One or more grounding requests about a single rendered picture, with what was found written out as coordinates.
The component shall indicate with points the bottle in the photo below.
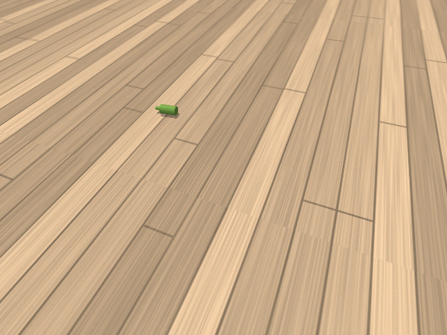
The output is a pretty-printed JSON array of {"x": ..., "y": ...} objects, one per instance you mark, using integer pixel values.
[{"x": 167, "y": 109}]

